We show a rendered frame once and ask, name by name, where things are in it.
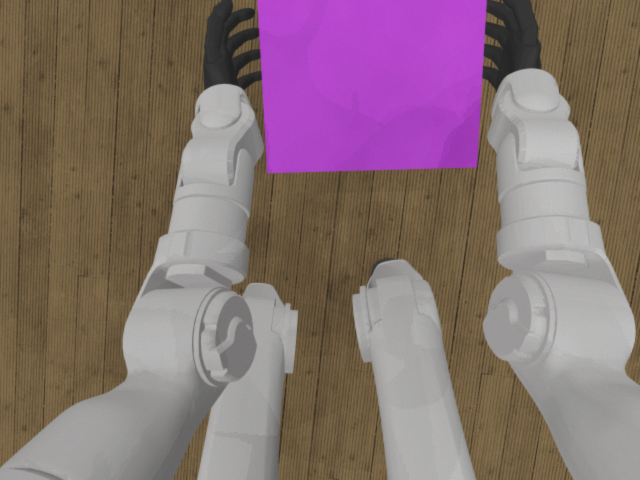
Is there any left robot hand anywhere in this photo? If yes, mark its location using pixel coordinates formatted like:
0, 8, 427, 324
203, 0, 262, 91

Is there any right robot hand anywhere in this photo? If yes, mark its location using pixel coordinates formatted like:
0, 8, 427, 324
482, 0, 542, 92

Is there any robot right upper arm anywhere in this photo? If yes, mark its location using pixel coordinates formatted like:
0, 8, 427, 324
483, 270, 640, 480

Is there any robot right foot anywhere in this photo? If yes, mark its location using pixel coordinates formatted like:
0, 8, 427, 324
370, 258, 396, 278

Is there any right robot forearm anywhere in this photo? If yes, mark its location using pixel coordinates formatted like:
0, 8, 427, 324
487, 68, 636, 350

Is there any left robot forearm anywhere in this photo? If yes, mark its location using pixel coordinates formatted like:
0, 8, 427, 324
123, 84, 264, 359

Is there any robot right thigh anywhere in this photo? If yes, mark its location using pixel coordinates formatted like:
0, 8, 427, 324
352, 274, 476, 480

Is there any robot left upper arm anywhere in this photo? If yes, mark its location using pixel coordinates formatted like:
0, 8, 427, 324
0, 287, 257, 480

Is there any carton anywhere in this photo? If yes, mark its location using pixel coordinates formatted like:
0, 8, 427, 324
257, 0, 487, 173

